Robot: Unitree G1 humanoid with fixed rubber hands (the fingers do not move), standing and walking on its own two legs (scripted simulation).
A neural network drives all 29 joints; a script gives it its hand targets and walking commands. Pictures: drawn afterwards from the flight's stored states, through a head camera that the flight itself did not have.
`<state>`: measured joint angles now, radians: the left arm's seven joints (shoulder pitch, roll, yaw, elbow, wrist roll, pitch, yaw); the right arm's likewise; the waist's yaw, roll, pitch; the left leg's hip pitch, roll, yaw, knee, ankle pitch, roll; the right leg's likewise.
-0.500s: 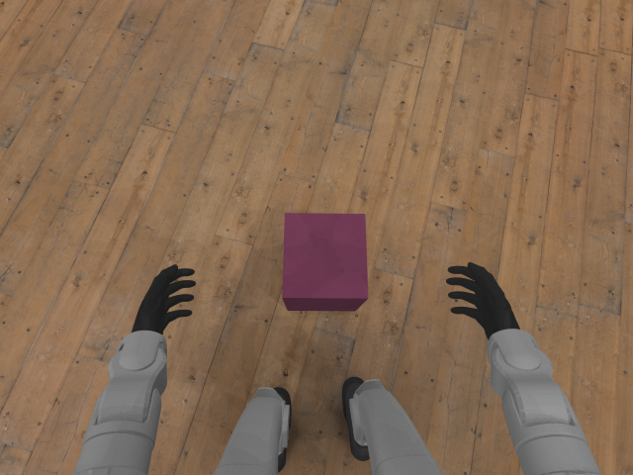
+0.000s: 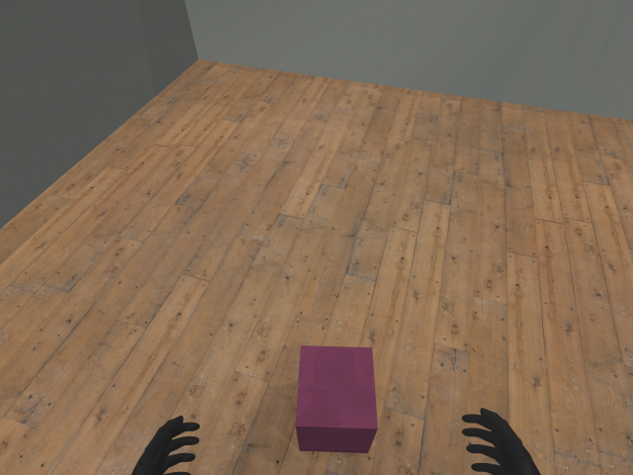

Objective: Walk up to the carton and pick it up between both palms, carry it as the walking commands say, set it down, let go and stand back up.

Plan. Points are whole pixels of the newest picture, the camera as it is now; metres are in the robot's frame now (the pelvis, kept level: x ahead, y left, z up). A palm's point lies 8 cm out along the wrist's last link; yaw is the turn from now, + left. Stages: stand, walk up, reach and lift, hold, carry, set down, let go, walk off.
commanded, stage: let go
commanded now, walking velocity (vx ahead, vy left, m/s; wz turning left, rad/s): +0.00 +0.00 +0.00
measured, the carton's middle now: (334, 400) +0.44 -0.03 -0.65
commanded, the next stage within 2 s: stand in 0.24 s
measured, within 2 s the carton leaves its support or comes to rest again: neither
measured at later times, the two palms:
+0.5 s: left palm out of the picture +0.13 +0.24 -0.11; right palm out of the picture +0.12 -0.25 -0.11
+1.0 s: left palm out of the picture +0.02 +0.21 -0.16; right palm out of the picture -0.02 -0.21 -0.16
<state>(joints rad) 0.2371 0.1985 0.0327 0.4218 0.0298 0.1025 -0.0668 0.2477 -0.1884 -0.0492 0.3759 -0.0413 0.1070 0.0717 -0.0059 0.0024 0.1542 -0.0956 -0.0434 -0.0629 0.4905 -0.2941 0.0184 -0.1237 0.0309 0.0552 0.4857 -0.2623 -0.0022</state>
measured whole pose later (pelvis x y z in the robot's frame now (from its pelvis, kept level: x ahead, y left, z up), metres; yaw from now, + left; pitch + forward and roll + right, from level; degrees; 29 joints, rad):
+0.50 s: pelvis +0.05 +0.00 -0.01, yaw -2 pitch +0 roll +0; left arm 0.39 0.21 0.02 0.82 0.03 -0.07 -0.01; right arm 0.43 -0.21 -0.03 0.75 -0.04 -0.07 0.00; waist 0.00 0.01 -0.32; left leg -0.19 -0.03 -0.03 0.59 -0.41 0.02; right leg -0.23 0.06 0.08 0.60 -0.37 -0.02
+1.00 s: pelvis +0.05 +0.00 -0.01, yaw -3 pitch +1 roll +0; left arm 0.56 0.13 -0.01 1.00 0.02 -0.03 0.04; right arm 0.60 -0.13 0.00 0.98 -0.02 -0.03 -0.05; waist -0.01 0.00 -0.28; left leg -0.20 -0.03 -0.01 0.61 -0.43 0.03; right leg -0.26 0.05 0.10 0.64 -0.39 -0.01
